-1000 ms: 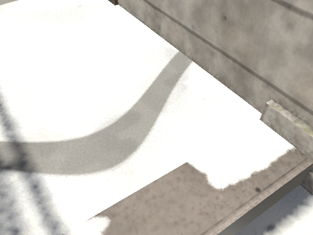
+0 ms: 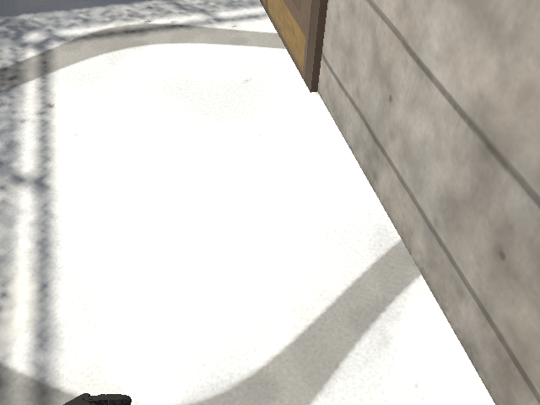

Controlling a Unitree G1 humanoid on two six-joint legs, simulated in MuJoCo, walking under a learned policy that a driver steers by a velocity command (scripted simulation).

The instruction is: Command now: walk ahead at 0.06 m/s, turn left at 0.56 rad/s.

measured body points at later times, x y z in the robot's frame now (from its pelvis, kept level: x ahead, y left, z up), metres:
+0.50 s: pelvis +0.05 +0.00 +0.00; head +0.08 +0.00 +0.44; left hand +0.14 +0.30 -0.09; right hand +0.32 -0.18 -0.08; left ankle +0.03 +0.11 -0.66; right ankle +0.13 -0.10 -0.73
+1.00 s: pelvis +0.10 +0.10 +0.01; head +0.09 +0.12 +0.45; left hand +0.12 +0.40 -0.09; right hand +0.25 -0.09 -0.12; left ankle -0.06 +0.10 -0.73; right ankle +0.27 +0.04 -0.66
